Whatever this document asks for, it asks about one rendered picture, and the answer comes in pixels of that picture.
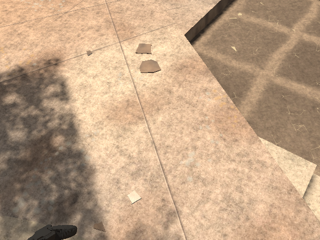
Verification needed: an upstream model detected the left robot hand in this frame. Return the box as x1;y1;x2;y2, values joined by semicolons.
27;224;77;240

